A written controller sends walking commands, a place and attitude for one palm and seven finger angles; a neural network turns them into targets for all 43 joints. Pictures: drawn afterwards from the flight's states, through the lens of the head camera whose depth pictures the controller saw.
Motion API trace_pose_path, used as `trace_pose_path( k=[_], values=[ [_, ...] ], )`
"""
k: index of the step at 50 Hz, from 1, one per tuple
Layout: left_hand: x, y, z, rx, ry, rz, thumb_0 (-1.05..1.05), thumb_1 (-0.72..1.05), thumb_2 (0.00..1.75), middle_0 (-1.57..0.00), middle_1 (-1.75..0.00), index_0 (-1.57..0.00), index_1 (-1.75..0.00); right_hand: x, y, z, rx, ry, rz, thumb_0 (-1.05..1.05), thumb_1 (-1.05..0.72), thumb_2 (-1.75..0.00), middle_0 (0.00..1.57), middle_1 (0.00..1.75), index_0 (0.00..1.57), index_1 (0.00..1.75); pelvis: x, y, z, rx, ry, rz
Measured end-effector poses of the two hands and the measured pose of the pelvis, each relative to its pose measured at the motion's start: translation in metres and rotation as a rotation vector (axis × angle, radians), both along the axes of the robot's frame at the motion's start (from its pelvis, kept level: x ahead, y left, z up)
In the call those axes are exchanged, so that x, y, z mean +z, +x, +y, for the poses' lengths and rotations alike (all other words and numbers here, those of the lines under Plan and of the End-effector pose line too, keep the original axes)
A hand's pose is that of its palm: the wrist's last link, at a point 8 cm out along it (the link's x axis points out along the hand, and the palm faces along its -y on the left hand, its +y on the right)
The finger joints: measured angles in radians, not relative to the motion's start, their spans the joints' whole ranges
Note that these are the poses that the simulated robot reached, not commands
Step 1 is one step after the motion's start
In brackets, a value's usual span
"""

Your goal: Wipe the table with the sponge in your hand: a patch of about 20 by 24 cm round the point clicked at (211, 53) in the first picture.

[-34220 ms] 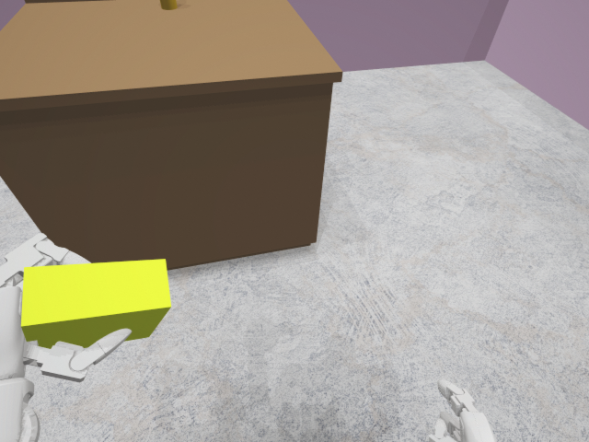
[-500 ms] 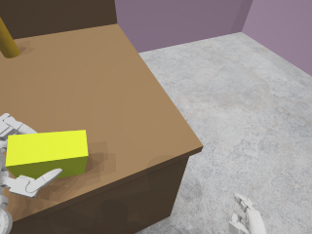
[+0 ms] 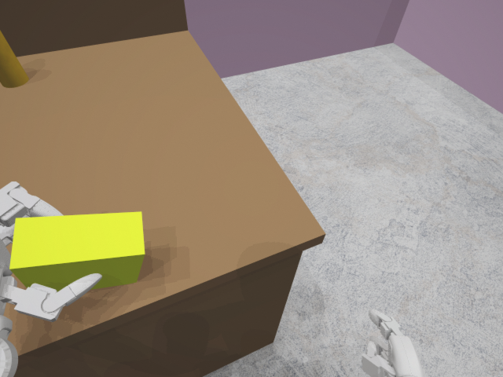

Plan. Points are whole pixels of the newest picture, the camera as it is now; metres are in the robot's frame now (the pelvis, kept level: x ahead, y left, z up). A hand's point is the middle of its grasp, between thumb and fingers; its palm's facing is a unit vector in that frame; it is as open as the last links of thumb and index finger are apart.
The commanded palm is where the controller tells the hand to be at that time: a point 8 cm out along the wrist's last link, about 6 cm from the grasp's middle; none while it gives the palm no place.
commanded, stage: shuffle to correct the standing spot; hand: left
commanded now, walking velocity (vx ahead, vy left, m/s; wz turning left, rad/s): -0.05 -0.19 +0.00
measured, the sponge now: (104, 254) +0.23 +0.20 +0.14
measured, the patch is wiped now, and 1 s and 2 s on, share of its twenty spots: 0.05 0.05 0.05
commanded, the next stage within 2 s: come to a stop and stand still in 0.40 s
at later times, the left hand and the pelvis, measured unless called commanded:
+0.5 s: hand (54, 257) +0.21 +0.23 +0.17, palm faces +0.37 -0.86 -0.36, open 9.8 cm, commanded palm +0.16 +0.27 +0.18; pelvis +0.00 -0.01 +0.00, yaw +0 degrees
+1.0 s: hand (3, 242) +0.23 +0.30 +0.17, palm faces +0.35 -0.88 -0.31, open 9.8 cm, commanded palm +0.16 +0.33 +0.18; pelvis -0.01 +0.05 +0.00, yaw -2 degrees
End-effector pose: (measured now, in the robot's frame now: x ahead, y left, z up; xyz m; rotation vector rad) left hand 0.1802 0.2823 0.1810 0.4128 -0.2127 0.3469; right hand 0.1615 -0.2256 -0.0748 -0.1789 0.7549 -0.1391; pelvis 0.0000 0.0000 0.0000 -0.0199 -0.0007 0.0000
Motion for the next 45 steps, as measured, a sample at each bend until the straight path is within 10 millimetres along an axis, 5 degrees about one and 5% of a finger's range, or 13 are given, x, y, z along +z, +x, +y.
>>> trace_pose_path(
  k=[27, 31, 34, 38, 45],
  values=[
    [0.001, -0.008, -0.008, 0.007, 0.000, 0.016, 0.00, -0.50, 1.02, -0.82, -1.44, -0.77, -1.46, -0.002, -0.005, -0.011, -0.011, -0.004, 0.009, 0.02, -0.90, -0.90, 0.20, 0.30, 0.20, 0.30, 0.000, -0.004, -0.006, 0.003, 0.001, -0.003],
    [0.029, 0.008, 0.021, 0.003, 0.167, -0.102, 0.00, -0.51, 1.02, -0.83, -1.43, -0.78, -1.45, -0.003, -0.014, -0.012, 0.041, -0.036, 0.019, 0.02, -0.90, -0.90, 0.20, 0.30, 0.20, 0.30, 0.000, -0.012, -0.010, 0.002, 0.014, 0.001],
    [0.025, 0.012, 0.034, 0.035, 0.146, -0.101, 0.00, -0.51, 1.02, -0.83, -1.43, -0.78, -1.45, 0.001, -0.021, -0.016, 0.031, -0.035, -0.017, 0.02, -0.90, -0.90, 0.21, 0.30, 0.20, 0.30, -0.002, -0.017, -0.003, -0.017, 0.013, 0.003],
    [0.001, 0.003, 0.021, -0.028, 0.064, -0.041, 0.00, -0.50, 1.02, -0.82, -1.43, -0.77, -1.46, 0.007, -0.031, -0.015, -0.010, -0.052, -0.041, 0.02, -0.90, -0.90, 0.20, 0.30, 0.20, 0.30, 0.000, -0.018, 0.013, -0.034, 0.008, 0.003],
    [-0.003, -0.002, 0.035, -0.084, -0.003, -0.095, 0.00, -0.50, 1.02, -0.82, -1.43, -0.77, -1.46, 0.015, -0.040, 0.015, -0.022, -0.096, -0.015, 0.02, -0.91, -0.90, 0.20, 0.30, 0.20, 0.30, 0.004, -0.012, 0.040, -0.037, 0.005, -0.003]
  ],
)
